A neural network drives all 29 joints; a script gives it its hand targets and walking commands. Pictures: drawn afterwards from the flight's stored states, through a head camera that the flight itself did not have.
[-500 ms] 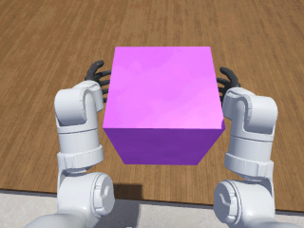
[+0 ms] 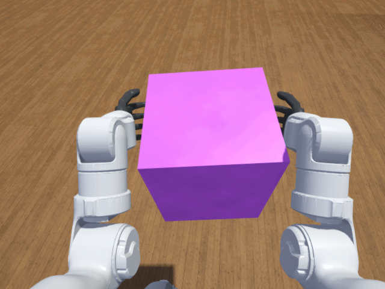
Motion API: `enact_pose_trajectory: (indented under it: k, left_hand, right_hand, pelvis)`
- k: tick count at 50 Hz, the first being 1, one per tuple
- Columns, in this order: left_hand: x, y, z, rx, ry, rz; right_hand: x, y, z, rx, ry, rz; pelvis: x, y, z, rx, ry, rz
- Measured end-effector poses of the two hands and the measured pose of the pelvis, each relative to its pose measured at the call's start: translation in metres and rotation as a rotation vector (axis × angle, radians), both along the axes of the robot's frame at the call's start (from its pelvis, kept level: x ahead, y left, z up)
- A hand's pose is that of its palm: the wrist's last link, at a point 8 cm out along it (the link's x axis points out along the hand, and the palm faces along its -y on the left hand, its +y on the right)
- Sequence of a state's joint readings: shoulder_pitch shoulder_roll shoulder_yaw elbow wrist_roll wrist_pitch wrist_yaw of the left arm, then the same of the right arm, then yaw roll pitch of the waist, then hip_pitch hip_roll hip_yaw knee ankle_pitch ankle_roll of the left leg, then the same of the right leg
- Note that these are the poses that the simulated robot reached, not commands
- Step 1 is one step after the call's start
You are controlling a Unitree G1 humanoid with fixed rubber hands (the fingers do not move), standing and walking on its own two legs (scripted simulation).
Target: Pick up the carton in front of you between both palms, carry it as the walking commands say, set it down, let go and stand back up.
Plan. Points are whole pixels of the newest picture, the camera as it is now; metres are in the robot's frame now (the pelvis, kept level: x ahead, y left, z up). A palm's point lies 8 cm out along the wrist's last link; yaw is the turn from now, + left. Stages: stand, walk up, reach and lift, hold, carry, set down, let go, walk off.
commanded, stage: carry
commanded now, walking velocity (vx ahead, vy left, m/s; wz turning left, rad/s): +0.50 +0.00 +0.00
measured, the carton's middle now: (208, 152) +0.38 +0.02 +0.10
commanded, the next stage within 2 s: none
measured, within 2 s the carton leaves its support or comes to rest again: neither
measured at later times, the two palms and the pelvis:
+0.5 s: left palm (128, 54) +0.66 +0.25 +0.16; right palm (238, 54) +0.69 -0.04 +0.16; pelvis +0.28 +0.07 +0.02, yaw +3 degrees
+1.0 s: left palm out of the picture +0.99 +0.30 +0.24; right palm out of the picture +0.97 +0.01 +0.23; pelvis +0.61 +0.17 +0.08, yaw +1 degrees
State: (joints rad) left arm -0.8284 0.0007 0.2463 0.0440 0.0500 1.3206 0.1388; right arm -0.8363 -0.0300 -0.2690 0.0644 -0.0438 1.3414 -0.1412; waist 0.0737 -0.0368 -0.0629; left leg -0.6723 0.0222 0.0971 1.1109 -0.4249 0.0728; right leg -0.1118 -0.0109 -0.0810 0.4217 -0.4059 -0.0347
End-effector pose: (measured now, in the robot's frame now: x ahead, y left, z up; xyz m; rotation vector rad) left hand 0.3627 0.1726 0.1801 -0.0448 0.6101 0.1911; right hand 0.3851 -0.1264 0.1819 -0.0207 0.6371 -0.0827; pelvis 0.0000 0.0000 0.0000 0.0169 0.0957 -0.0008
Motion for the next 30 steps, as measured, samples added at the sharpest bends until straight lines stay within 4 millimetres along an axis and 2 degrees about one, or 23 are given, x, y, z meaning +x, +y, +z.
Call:
enact_pose_trajectory:
  k: [4,7,11,15,18,21,25,28,30]
  left_hand:
    - [0.043,0.023,-0.004,0.006,0.055,-0.005]
    - [0.084,0.033,-0.013,0.009,0.078,-0.047]
    - [0.132,0.030,-0.031,-0.009,0.114,-0.097]
    - [0.180,0.025,-0.039,-0.047,0.105,-0.118]
    - [0.221,0.028,-0.039,-0.072,0.069,-0.101]
    - [0.258,0.043,-0.037,-0.049,0.067,-0.048]
    - [0.295,0.082,-0.023,-0.022,0.055,0.053]
    - [0.318,0.109,-0.006,-0.054,0.059,0.117]
    - [0.337,0.124,0.013,-0.060,0.045,0.148]
  right_hand:
    - [0.044,0.023,-0.003,-0.004,0.053,0.001]
    - [0.072,0.032,-0.013,-0.019,0.075,-0.029]
    - [0.096,0.030,-0.038,-0.043,0.115,-0.076]
    - [0.130,0.025,-0.042,-0.036,0.105,-0.126]
    - [0.175,0.028,-0.038,-0.023,0.069,-0.138]
    - [0.231,0.042,-0.036,0.007,0.067,-0.104]
    - [0.304,0.082,-0.023,0.018,0.057,0.008]
    - [0.345,0.112,0.001,0.000,0.063,0.063]
    - [0.373,0.128,0.021,-0.002,0.050,0.090]
  pelvis:
    - [0.044,0.019,-0.004,0.001,0.021,-0.005]
    - [0.072,0.038,-0.013,-0.032,0.016,0.001]
    - [0.103,0.053,-0.011,-0.038,-0.002,0.019]
    - [0.143,0.062,-0.007,-0.066,-0.018,0.046]
    - [0.182,0.066,-0.006,-0.070,-0.014,0.043]
    - [0.231,0.066,0.002,-0.050,-0.027,0.047]
    - [0.283,0.065,0.019,-0.068,-0.053,0.053]
    - [0.320,0.063,0.043,-0.053,-0.044,0.057]
    - [0.345,0.064,0.058,-0.033,-0.037,0.067]
